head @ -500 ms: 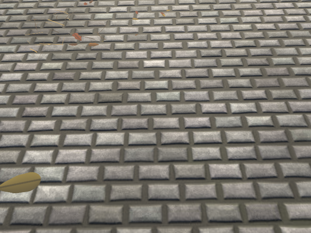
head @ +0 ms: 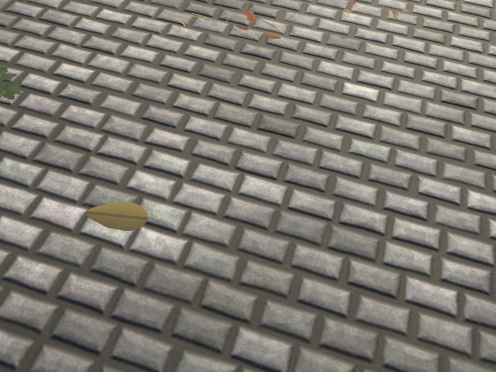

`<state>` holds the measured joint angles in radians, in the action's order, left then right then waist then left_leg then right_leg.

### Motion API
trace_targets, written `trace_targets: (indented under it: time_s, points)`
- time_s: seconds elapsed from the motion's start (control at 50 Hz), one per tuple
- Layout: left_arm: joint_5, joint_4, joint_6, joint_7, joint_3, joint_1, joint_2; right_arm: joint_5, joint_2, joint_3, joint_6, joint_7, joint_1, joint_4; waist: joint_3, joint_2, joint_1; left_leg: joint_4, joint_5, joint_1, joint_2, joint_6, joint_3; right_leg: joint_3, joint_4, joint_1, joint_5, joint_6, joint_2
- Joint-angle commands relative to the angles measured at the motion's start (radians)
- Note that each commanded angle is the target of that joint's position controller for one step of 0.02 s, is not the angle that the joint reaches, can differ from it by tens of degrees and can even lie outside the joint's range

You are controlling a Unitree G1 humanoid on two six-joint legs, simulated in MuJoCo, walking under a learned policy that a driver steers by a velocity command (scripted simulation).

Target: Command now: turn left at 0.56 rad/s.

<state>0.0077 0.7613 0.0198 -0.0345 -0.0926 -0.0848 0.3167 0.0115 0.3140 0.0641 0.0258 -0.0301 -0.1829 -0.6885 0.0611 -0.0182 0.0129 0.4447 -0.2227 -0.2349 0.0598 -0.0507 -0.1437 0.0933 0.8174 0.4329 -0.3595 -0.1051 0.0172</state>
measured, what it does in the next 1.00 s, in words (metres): steps on the spot, turning right: right foot, then right foot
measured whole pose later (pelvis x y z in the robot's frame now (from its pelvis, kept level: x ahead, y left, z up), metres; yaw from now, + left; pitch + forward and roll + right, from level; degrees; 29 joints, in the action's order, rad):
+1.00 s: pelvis +0.00 -0.08 +0.00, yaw -18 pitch +1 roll +1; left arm -0.01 0.65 0.01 -0.01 -0.04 -0.18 0.29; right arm 0.00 0.33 0.08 0.02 -0.04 -0.15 -0.73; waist 0.06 0.04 0.00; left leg 1.07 -0.39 -0.51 -0.02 0.08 -0.02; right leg 0.04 0.46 0.27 -0.21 0.06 0.05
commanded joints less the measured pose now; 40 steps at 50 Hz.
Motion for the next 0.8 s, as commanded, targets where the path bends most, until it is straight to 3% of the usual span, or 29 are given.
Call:
trace_targets:
  time_s: [0.02, 0.08, 0.12, 0.14, 0.16, 0.18, 0.2, 0.22, 0.24, 0.26, 0.28, 0.32, 0.38, 0.46, 0.5, 0.52, 0.54, 0.56, 0.58, 0.6, 0.64, 0.68, 0.72, 0.76, 0.78, 0.8]
  points:
    - [0.005, -0.075, -0.028, 0.007, -0.015, 0.038, 0.082, -0.001, 0.192, 0.054, 0.000, 0.000, 0.019, 0.069, -0.109, 0.185, 0.018, -0.076, 0.296, 0.098, -0.230, -0.179, -0.276, -0.006, -0.093, -0.003, -0.009, 0.004, 0.023]
    - [0.007, -0.062, -0.041, 0.021, -0.016, -0.009, 0.089, 0.001, 0.171, 0.044, 0.007, 0.003, 0.049, 0.076, -0.139, 0.196, 0.010, -0.024, 0.376, 0.108, -0.230, -0.163, -0.305, -0.023, -0.204, -0.083, 0.015, 0.024, 0.018]
    - [0.002, -0.041, -0.052, 0.034, -0.012, -0.071, 0.075, 0.009, 0.139, 0.028, 0.013, -0.004, 0.076, 0.077, -0.153, 0.179, -0.032, 0.024, 0.326, 0.081, -0.195, -0.110, -0.287, -0.046, -0.427, -0.213, 0.212, 0.056, 0.004]
    - [-0.016, -0.043, -0.056, 0.036, -0.008, -0.073, 0.087, -0.004, 0.094, 0.012, 0.010, -0.006, 0.031, 0.063, -0.165, 0.123, -0.018, 0.058, 0.192, 0.034, -0.153, -0.055, -0.249, 0.022, -0.489, -0.306, 0.346, 0.085, -0.070]
    - [-0.037, -0.062, -0.056, 0.034, -0.005, -0.049, 0.133, -0.040, 0.036, -0.009, 0.002, -0.003, -0.045, 0.049, -0.184, -0.088, 0.042, 0.199, -0.096, -0.034, -0.041, 0.006, -0.127, 0.221, -0.508, -0.376, 0.567, 0.155, -0.243]
    - [-0.063, -0.055, -0.059, 0.039, 0.019, 0.002, 0.092, -0.036, 0.055, -0.002, -0.003, -0.005, -0.044, 0.058, -0.130, -0.198, 0.078, 0.199, -0.339, -0.070, -0.007, 0.057, -0.067, 0.350, -0.514, -0.259, 0.573, 0.316, -0.333]
    - [-0.050, -0.067, -0.067, 0.046, 0.036, 0.050, 0.042, -0.044, 0.103, 0.006, -0.005, -0.010, -0.041, 0.035, -0.105, -0.155, 0.064, 0.222, -0.319, -0.029, -0.058, 0.094, -0.041, 0.343, -0.537, -0.211, 0.450, 0.348, -0.314]
    - [-0.035, -0.058, -0.068, 0.048, 0.038, 0.058, 0.045, -0.042, 0.107, 0.012, -0.009, -0.010, -0.017, 0.025, -0.090, -0.141, 0.057, 0.150, -0.215, -0.019, -0.062, 0.101, -0.019, 0.289, -0.526, -0.221, 0.355, 0.303, -0.246]
    - [-0.018, -0.051, -0.063, 0.046, 0.029, 0.046, 0.085, -0.043, 0.089, 0.010, -0.012, -0.011, 0.006, 0.010, -0.084, -0.135, 0.041, 0.056, -0.102, 0.013, -0.060, 0.105, -0.006, 0.240, -0.507, -0.225, 0.286, 0.255, -0.186]
    - [-0.004, -0.046, -0.059, 0.040, 0.023, 0.029, 0.112, -0.044, 0.091, 0.011, -0.013, -0.010, 0.031, 0.011, -0.072, -0.143, 0.023, 0.005, -0.010, 0.041, -0.060, 0.108, -0.005, 0.231, -0.498, -0.215, 0.264, 0.228, -0.164]
    - [-0.002, -0.041, -0.055, 0.035, 0.019, 0.006, 0.139, -0.037, 0.094, 0.012, -0.015, -0.009, 0.047, 0.012, -0.068, -0.136, 0.016, -0.005, 0.031, 0.070, -0.056, 0.106, 0.009, 0.229, -0.492, -0.199, 0.264, 0.212, -0.148]
    - [-0.002, -0.045, -0.051, 0.032, 0.014, -0.025, 0.159, -0.027, 0.114, 0.018, -0.017, -0.012, 0.034, 0.005, -0.075, -0.114, 0.003, 0.041, 0.005, 0.078, -0.046, 0.086, 0.047, 0.238, -0.493, -0.175, 0.220, 0.205, -0.133]
    - [0.010, -0.065, -0.041, 0.025, 0.011, -0.013, 0.151, -0.025, 0.100, 0.024, -0.026, -0.014, 0.022, -0.003, -0.079, -0.105, 0.003, 0.065, -0.013, 0.039, -0.037, 0.074, 0.076, 0.267, -0.446, -0.186, 0.277, 0.232, -0.125]
    - [0.020, -0.098, -0.015, 0.014, 0.001, -0.016, 0.145, -0.019, 0.098, 0.038, -0.037, -0.007, -0.014, -0.012, -0.125, -0.030, 0.001, 0.058, 0.068, 0.084, -0.063, 0.052, 0.075, 0.258, -0.346, -0.147, 0.382, 0.227, -0.080]
    - [0.022, -0.120, -0.005, 0.014, 0.005, -0.012, 0.121, -0.022, 0.129, 0.052, -0.032, -0.007, -0.044, -0.017, -0.116, 0.084, 0.001, -0.018, 0.132, 0.143, -0.158, -0.015, -0.012, 0.160, -0.222, -0.034, 0.284, 0.171, -0.007]
    - [0.021, -0.124, -0.001, 0.017, 0.008, -0.024, 0.104, -0.030, 0.155, 0.058, -0.030, -0.009, -0.062, -0.018, -0.103, 0.171, 0.007, -0.073, 0.229, 0.183, -0.277, -0.091, -0.121, 0.075, -0.111, 0.057, 0.159, 0.131, 0.046]
    - [0.016, -0.128, 0.001, 0.022, 0.006, -0.039, 0.101, -0.037, 0.156, 0.056, -0.032, -0.014, -0.040, -0.004, -0.106, 0.264, 0.006, -0.111, 0.374, 0.188, -0.427, -0.192, -0.233, 0.003, 0.072, 0.120, -0.171, 0.101, 0.056]
    - [0.011, -0.129, 0.002, 0.026, -0.011, -0.039, 0.139, -0.039, 0.135, 0.045, -0.036, -0.020, -0.023, 0.015, -0.097, 0.207, 0.007, -0.119, 0.479, 0.161, -0.499, -0.251, -0.261, 0.002, 0.283, 0.159, -0.288, 0.077, 0.013]
    - [0.017, -0.122, 0.009, 0.030, -0.020, -0.056, 0.144, -0.032, 0.125, 0.039, -0.039, -0.025, 0.016, 0.028, -0.086, 0.129, -0.018, -0.108, 0.484, 0.135, -0.475, -0.235, -0.196, 0.015, 0.354, 0.157, -0.258, 0.066, -0.018]
    - [0.021, -0.117, 0.019, 0.032, -0.013, -0.070, 0.117, -0.019, 0.132, 0.041, -0.040, -0.026, 0.059, 0.031, -0.061, 0.103, -0.037, -0.103, 0.443, 0.123, -0.418, -0.187, -0.104, 0.004, 0.303, 0.158, -0.196, 0.056, -0.044]
    - [0.016, -0.135, 0.025, 0.040, 0.005, -0.030, 0.076, -0.014, 0.161, 0.050, -0.033, -0.026, 0.050, 0.021, -0.051, 0.132, -0.005, -0.101, 0.452, 0.137, -0.356, -0.155, 0.006, -0.056, 0.200, 0.137, -0.102, 0.034, -0.060]
    - [0.019, -0.162, 0.024, 0.058, 0.015, -0.015, 0.064, -0.014, 0.172, 0.055, -0.019, -0.025, 0.043, 0.019, -0.083, 0.168, 0.010, -0.081, 0.471, 0.124, -0.326, -0.141, 0.091, -0.104, 0.062, 0.028, -0.068, 0.036, -0.060]
    - [0.024, -0.177, 0.026, 0.071, 0.006, -0.024, 0.089, -0.004, 0.185, 0.060, -0.012, -0.018, 0.023, 0.013, -0.112, 0.184, 0.019, -0.048, 0.460, 0.141, -0.340, -0.132, 0.113, -0.143, -0.059, -0.042, -0.036, 0.051, -0.043]
    - [0.018, -0.165, 0.032, 0.071, -0.007, -0.091, 0.101, 0.016, 0.184, 0.060, -0.014, -0.010, 0.033, 0.010, -0.127, 0.165, -0.019, 0.033, 0.386, 0.107, -0.339, -0.093, 0.149, -0.190, -0.245, -0.158, 0.106, 0.087, -0.007]
    - [0.013, -0.151, 0.035, 0.060, -0.021, -0.140, 0.124, 0.017, 0.154, 0.052, -0.022, -0.003, -0.009, -0.008, -0.138, 0.116, -0.031, 0.130, 0.283, 0.044, -0.305, -0.042, 0.196, -0.169, -0.342, -0.269, 0.201, 0.119, 0.018]
    - [0.016, -0.158, 0.034, 0.042, -0.049, -0.184, 0.215, -0.015, 0.110, 0.040, -0.029, 0.005, -0.053, -0.010, -0.148, -0.088, -0.030, 0.362, 0.015, -0.155, -0.223, 0.052, 0.278, 0.048, -0.397, -0.442, 0.542, 0.185, -0.109]
Velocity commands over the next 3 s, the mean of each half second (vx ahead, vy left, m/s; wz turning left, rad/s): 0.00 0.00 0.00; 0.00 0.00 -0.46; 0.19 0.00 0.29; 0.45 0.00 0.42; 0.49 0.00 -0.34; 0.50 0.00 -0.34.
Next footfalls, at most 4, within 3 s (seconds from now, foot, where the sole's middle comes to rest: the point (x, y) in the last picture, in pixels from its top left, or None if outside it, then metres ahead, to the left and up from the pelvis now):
0.14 right None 0.06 -0.14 -0.78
0.80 right None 0.03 -0.17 -0.78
1.22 left None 0.07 0.04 -0.78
1.58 right None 0.22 -0.25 -0.78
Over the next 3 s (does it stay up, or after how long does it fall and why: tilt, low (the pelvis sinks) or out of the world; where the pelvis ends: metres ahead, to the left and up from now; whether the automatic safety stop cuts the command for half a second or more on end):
stays up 0.86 -0.16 0.00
